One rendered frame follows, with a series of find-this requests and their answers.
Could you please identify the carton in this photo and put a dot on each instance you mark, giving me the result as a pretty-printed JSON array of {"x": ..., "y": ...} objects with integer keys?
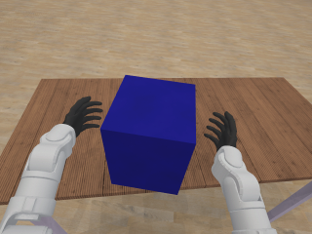
[{"x": 149, "y": 133}]

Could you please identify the robot right hand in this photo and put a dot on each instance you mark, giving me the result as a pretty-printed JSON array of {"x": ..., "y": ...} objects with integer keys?
[{"x": 227, "y": 136}]

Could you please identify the robot left forearm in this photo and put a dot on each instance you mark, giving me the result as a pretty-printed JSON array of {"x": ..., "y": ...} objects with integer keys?
[{"x": 39, "y": 182}]

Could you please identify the robot right forearm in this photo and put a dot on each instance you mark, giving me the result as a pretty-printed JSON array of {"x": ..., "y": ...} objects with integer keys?
[{"x": 242, "y": 193}]

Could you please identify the robot left hand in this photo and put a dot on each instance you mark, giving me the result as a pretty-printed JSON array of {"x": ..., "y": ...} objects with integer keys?
[{"x": 76, "y": 118}]

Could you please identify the table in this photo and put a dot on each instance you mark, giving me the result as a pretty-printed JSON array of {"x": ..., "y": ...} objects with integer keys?
[{"x": 274, "y": 135}]

